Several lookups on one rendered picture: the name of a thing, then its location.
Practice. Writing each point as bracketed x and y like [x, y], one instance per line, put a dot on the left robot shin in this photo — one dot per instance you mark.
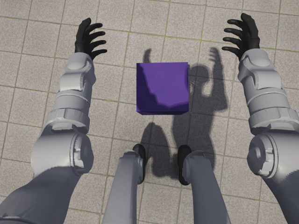
[129, 152]

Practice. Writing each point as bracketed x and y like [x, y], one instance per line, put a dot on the left robot upper arm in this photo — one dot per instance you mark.
[58, 160]

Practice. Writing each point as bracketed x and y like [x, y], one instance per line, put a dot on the right robot forearm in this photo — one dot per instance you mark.
[265, 95]

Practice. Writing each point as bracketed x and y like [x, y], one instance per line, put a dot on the right robot upper arm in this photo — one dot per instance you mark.
[275, 157]

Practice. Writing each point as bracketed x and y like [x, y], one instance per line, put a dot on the left robot forearm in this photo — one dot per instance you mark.
[73, 98]

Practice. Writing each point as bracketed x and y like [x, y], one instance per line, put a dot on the robot left hand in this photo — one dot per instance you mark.
[84, 38]

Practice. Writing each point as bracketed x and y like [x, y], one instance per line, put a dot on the left robot thigh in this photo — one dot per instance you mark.
[121, 204]

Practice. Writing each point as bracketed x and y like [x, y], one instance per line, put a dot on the robot right hand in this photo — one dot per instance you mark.
[248, 35]

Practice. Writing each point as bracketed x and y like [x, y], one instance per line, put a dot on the carton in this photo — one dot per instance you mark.
[162, 88]

